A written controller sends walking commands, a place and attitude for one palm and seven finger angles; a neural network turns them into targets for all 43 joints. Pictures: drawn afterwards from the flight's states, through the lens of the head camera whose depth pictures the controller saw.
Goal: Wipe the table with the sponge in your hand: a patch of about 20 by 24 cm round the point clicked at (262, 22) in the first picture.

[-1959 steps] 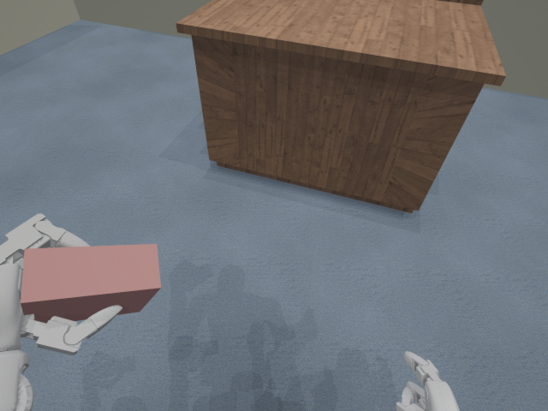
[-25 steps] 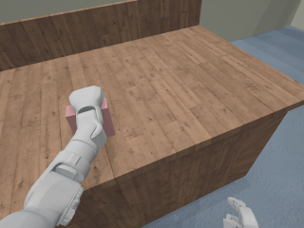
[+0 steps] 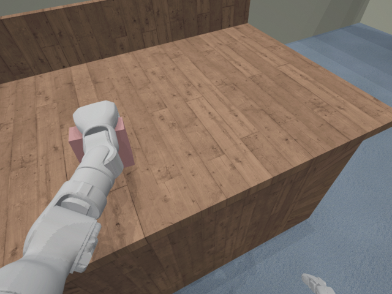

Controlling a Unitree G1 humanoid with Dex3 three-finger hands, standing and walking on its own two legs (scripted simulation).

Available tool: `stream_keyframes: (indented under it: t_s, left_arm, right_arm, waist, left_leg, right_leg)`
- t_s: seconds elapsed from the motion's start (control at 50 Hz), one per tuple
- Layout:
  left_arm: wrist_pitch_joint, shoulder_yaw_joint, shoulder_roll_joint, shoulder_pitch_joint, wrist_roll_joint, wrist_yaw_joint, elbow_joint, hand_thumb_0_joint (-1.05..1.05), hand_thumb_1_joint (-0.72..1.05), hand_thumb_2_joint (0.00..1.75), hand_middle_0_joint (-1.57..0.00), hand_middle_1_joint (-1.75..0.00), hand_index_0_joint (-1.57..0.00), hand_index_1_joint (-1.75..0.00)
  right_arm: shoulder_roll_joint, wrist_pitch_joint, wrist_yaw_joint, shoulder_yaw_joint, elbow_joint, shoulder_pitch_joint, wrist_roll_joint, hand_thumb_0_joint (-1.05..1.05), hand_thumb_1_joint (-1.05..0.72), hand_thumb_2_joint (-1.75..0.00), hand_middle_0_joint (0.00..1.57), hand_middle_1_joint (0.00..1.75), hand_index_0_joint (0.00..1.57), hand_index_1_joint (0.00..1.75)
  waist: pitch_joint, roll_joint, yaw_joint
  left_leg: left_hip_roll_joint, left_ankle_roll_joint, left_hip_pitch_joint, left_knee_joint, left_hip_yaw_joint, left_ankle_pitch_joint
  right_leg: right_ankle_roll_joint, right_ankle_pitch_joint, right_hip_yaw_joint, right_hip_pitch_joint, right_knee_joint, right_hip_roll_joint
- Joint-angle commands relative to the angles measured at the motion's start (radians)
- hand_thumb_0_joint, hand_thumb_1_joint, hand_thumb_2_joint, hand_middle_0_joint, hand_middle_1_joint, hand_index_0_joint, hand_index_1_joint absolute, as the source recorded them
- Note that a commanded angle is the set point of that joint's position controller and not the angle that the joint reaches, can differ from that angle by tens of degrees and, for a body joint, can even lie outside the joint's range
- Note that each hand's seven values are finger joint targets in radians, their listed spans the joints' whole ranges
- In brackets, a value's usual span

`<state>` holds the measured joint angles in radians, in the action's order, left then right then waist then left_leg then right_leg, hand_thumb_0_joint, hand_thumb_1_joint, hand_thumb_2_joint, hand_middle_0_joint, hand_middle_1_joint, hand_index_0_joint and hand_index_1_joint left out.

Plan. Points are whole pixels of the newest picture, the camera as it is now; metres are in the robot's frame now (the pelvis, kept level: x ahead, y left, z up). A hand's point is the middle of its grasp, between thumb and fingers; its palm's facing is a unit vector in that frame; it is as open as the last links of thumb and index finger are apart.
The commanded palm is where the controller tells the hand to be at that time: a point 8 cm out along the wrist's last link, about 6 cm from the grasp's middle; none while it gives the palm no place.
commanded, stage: wipe back along the third lane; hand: left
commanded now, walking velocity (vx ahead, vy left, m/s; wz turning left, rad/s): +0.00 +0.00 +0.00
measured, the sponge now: (106, 153) +0.42 +0.23 +0.05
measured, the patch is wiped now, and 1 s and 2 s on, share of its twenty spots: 1.00 1.00 1.00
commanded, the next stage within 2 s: slide back across to the middle lane in 1.56 s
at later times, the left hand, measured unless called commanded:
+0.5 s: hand (103, 146) +0.40 +0.22 +0.10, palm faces +0.06 -0.06 -1.00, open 9.5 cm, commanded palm +0.35 +0.20 +0.13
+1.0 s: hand (112, 162) +0.35 +0.18 +0.10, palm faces +0.11 -0.09 -0.99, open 9.5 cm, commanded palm +0.30 +0.16 +0.13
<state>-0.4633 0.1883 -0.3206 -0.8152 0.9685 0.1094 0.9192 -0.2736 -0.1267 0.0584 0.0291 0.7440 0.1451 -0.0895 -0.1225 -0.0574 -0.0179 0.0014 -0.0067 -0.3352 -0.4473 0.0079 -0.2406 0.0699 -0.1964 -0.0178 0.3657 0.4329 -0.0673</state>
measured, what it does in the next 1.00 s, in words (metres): stands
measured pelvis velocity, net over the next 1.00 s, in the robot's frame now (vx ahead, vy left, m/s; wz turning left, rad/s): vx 0.01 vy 0.03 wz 0.01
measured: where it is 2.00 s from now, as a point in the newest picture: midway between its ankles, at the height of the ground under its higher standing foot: outside the picture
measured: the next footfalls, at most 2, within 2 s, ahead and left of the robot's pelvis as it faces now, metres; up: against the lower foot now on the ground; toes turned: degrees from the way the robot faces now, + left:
none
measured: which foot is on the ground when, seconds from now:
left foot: down 0.00-1.00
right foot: down 0.00-1.00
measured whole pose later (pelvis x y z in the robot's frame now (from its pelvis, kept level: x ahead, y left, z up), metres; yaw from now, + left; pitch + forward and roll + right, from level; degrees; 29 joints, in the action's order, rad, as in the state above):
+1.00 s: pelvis +0.01 +0.03 +0.00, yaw +1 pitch +1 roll +0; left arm -0.75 0.48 -0.18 -0.42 0.98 0.11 0.28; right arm -0.24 -0.24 -0.08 0.05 0.66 -0.02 -0.10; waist -0.13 -0.08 0.08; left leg 0.04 -0.04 -0.21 -0.49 0.01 -0.30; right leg 0.04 -0.27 -0.02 0.24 0.49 -0.03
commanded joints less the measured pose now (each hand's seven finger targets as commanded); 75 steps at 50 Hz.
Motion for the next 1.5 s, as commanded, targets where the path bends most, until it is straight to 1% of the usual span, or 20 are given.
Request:
stream_keyframes:
  t_s: [0.0,0.1,0.22,0.38,0.46,0.5,0.58,0.72,0.8,0.86,0.9,0.92,1.02,1.1,1.18,1.2,1.22,1.26,1.3,1.48]
  left_arm:
    - [-0.009,-0.018,-0.148,-0.202,0.030,0.027,-0.119,0.00,0.10,1.30,-1.20,-1.60,-1.20,-1.60]
    - [-0.045,0.008,-0.088,-0.145,-0.009,0.038,-0.194,0.00,0.10,1.30,-1.20,-1.60,-1.20,-1.60]
    - [-0.127,0.053,-0.023,-0.048,-0.042,0.043,-0.296,0.00,0.10,1.30,-1.20,-1.60,-1.20,-1.60]
    - [-0.223,0.143,0.069,0.043,-0.037,0.004,-0.438,0.00,0.10,1.30,-1.20,-1.60,-1.20,-1.60]
    - [-0.243,0.218,0.136,0.013,-0.025,-0.015,-0.490,0.00,0.10,1.30,-1.20,-1.60,-1.20,-1.60]
    - [-0.247,0.175,0.099,0.022,-0.027,-0.016,-0.510,0.00,0.10,1.30,-1.20,-1.60,-1.20,-1.60]
    - [-0.252,0.252,0.178,0.096,-0.027,-0.028,-0.574,0.00,0.10,1.30,-1.20,-1.60,-1.20,-1.60]
    - [-0.280,0.282,0.191,0.169,-0.033,-0.035,-0.676,0.00,0.10,1.30,-1.20,-1.60,-1.20,-1.60]
    - [-0.284,0.250,0.171,0.209,-0.041,-0.033,-0.716,0.00,0.10,1.30,-1.20,-1.60,-1.20,-1.60]
    - [-0.288,0.289,0.192,0.172,-0.033,-0.031,-0.717,0.00,0.10,1.30,-1.20,-1.60,-1.20,-1.60]
    - [-0.283,0.229,0.137,0.171,-0.034,-0.025,-0.737,0.00,0.10,1.30,-1.20,-1.60,-1.20,-1.60]
    - [-0.286,0.274,0.179,0.193,-0.030,-0.024,-0.741,0.00,0.10,1.30,-1.20,-1.60,-1.20,-1.60]
    - [-0.281,0.280,0.181,0.271,-0.036,-0.022,-0.783,0.00,0.10,1.30,-1.20,-1.60,-1.20,-1.60]
    - [-0.279,0.230,0.124,0.278,-0.046,-0.021,-0.811,0.00,0.10,1.30,-1.20,-1.60,-1.20,-1.60]
    - [-0.275,0.258,0.147,0.349,-0.050,-0.023,-0.828,0.00,0.10,1.30,-1.20,-1.60,-1.20,-1.60]
    - [-0.271,0.205,0.100,0.368,-0.055,-0.021,-0.850,0.00,0.10,1.30,-1.20,-1.60,-1.20,-1.60]
    - [-0.271,0.258,0.143,0.362,-0.053,-0.023,-0.858,0.00,0.10,1.30,-1.20,-1.60,-1.20,-1.60]
    - [-0.268,0.245,0.125,0.385,-0.051,-0.025,-0.863,0.00,0.10,1.30,-1.20,-1.60,-1.20,-1.60]
    - [-0.262,0.183,0.070,0.432,-0.065,-0.024,-0.895,0.00,0.10,1.30,-1.20,-1.60,-1.20,-1.60]
    - [-0.237,0.246,0.113,0.498,-0.064,-0.035,-0.962,0.00,0.10,1.30,-1.20,-1.60,-1.20,-1.60]
  right_arm:
    - [-0.109,0.040,-0.009,-0.044,-0.161,-0.112,0.008,0.00,-0.90,-0.90,0.20,0.30,0.20,0.30]
    - [-0.105,0.031,-0.015,-0.041,-0.185,-0.163,-0.003,0.00,-0.90,-0.90,0.20,0.30,0.20,0.30]
    - [-0.101,0.015,-0.030,-0.038,-0.200,-0.224,-0.007,0.00,-0.90,-0.90,0.20,0.30,0.20,0.30]
    - [-0.091,-0.019,-0.062,-0.029,-0.226,-0.305,-0.009,0.00,-0.90,-0.90,0.20,0.30,0.20,0.30]
    - [-0.083,-0.032,-0.078,-0.025,-0.233,-0.332,-0.010,0.00,-0.90,-0.90,0.20,0.30,0.20,0.30]
    - [-0.085,-0.037,-0.082,-0.025,-0.235,-0.345,-0.006,0.00,-0.90,-0.90,0.20,0.30,0.20,0.30]
    - [-0.076,-0.049,-0.104,-0.022,-0.251,-0.360,-0.004,0.00,-0.90,-0.90,0.20,0.30,0.20,0.30]
    - [-0.075,-0.061,-0.133,-0.019,-0.268,-0.397,-0.011,0.00,-0.90,-0.90,0.20,0.30,0.20,0.30]
    - [-0.075,-0.062,-0.140,-0.020,-0.274,-0.408,-0.008,0.00,-0.90,-0.90,0.20,0.30,0.20,0.30]
    - [-0.073,-0.066,-0.139,-0.016,-0.268,-0.411,-0.012,0.00,-0.90,-0.90,0.20,0.30,0.20,0.30]
    - [-0.076,-0.067,-0.132,-0.018,-0.268,-0.415,-0.010,0.00,-0.90,-0.90,0.20,0.30,0.20,0.30]
    - [-0.072,-0.065,-0.134,-0.016,-0.273,-0.418,-0.010,0.00,-0.90,-0.90,0.20,0.30,0.20,0.30]
    - [-0.068,-0.068,-0.143,-0.016,-0.283,-0.431,-0.012,0.00,-0.90,-0.90,0.20,0.30,0.20,0.30]
    - [-0.072,-0.069,-0.137,-0.013,-0.284,-0.439,-0.014,0.00,-0.90,-0.90,0.20,0.30,0.20,0.30]
    - [-0.067,-0.064,-0.140,-0.014,-0.286,-0.439,-0.016,0.00,-0.90,-0.90,0.20,0.30,0.20,0.30]
    - [-0.071,-0.064,-0.138,-0.015,-0.291,-0.447,-0.015,0.00,-0.90,-0.90,0.20,0.30,0.20,0.30]
    - [-0.067,-0.063,-0.139,-0.012,-0.293,-0.450,-0.015,0.00,-0.90,-0.90,0.20,0.30,0.20,0.30]
    - [-0.069,-0.060,-0.137,-0.012,-0.290,-0.450,-0.017,0.00,-0.90,-0.90,0.20,0.30,0.20,0.30]
    - [-0.071,-0.057,-0.136,-0.014,-0.295,-0.452,-0.015,0.00,-0.90,-0.90,0.20,0.30,0.20,0.30]
    - [-0.065,-0.040,-0.132,-0.019,-0.302,-0.453,-0.015,0.00,-0.90,-0.90,0.20,0.30,0.20,0.30]
  waist:
    - [-0.284,0.100,0.038]
    - [-0.226,0.149,0.041]
    - [-0.241,0.137,0.061]
    - [-0.211,0.126,0.069]
    - [-0.194,0.107,0.057]
    - [-0.203,0.118,0.070]
    - [-0.224,0.115,0.073]
    - [-0.162,0.080,0.081]
    - [-0.173,0.120,0.096]
    - [-0.142,0.144,0.078]
    - [-0.138,0.158,0.087]
    - [-0.155,0.139,0.087]
    - [-0.150,0.117,0.093]
    - [-0.115,0.138,0.094]
    - [-0.111,0.148,0.096]
    - [-0.109,0.146,0.104]
    - [-0.110,0.152,0.093]
    - [-0.089,0.153,0.090]
    - [-0.082,0.158,0.104]
    - [-0.069,0.140,0.095]
  left_leg:
    - [0.022,-0.042,0.024,0.030,0.008,0.188]
    - [0.018,-0.044,0.027,0.044,0.001,0.176]
    - [0.017,-0.039,0.085,0.040,0.004,0.238]
    - [0.007,-0.030,0.143,0.031,-0.013,0.311]
    - [-0.001,-0.028,0.176,0.024,-0.027,0.329]
    - [-0.001,-0.029,0.174,0.018,-0.033,0.345]
    - [-0.002,-0.026,0.194,-0.007,-0.034,0.426]
    - [-0.016,-0.026,0.182,0.003,-0.050,0.393]
    - [-0.014,-0.030,0.166,0.009,-0.051,0.344]
    - [-0.011,-0.030,0.157,0.015,-0.043,0.287]
    - [-0.010,-0.033,0.145,0.020,-0.046,0.258]
    - [-0.004,-0.035,0.155,0.016,-0.036,0.263]
    - [0.002,-0.035,0.151,0.013,-0.027,0.242]
    - [0.006,-0.037,0.123,0.024,-0.029,0.182]
    - [0.014,-0.038,0.128,0.017,-0.015,0.184]
    - [0.014,-0.040,0.120,0.020,-0.021,0.171]
    - [0.018,-0.042,0.121,0.013,-0.008,0.172]
    - [0.019,-0.039,0.116,0.013,-0.005,0.161]
    - [0.023,-0.042,0.109,0.016,-0.008,0.147]
    - [0.031,-0.046,0.126,0.003,0.007,0.139]
  right_leg:
    - [-0.020,0.291,0.070,-0.257,-0.040,0.066]
    - [-0.021,0.263,0.053,-0.240,-0.053,0.061]
    - [-0.015,0.316,0.034,-0.266,-0.040,0.057]
    - [0.002,0.346,0.003,-0.245,-0.014,0.047]
    - [0.011,0.310,-0.014,-0.205,-0.001,0.040]
    - [0.017,0.330,-0.008,-0.219,0.007,0.037]
    - [0.018,0.409,-0.017,-0.240,0.036,0.040]
    - [0.027,0.318,-0.024,-0.213,0.047,0.031]
    - [0.028,0.288,-0.016,-0.227,0.043,0.026]
    - [0.022,0.246,-0.017,-0.211,0.038,0.028]
    - [0.025,0.220,0.002,-0.214,0.028,0.025]
    - [0.021,0.231,-0.005,-0.228,0.039,0.030]
    - [0.020,0.220,0.009,-0.241,0.034,0.032]
    - [0.018,0.167,0.043,-0.235,0.005,0.028]
    - [0.010,0.183,0.046,-0.254,0.003,0.034]
    - [0.012,0.171,0.066,-0.257,-0.007,0.031]
    - [0.005,0.183,0.059,-0.268,-0.002,0.039]
    - [0.003,0.169,0.074,-0.259,-0.014,0.038]
    - [0.002,0.154,0.101,-0.270,-0.034,0.036]
    - [-0.008,0.118,0.126,-0.263,-0.056,0.044]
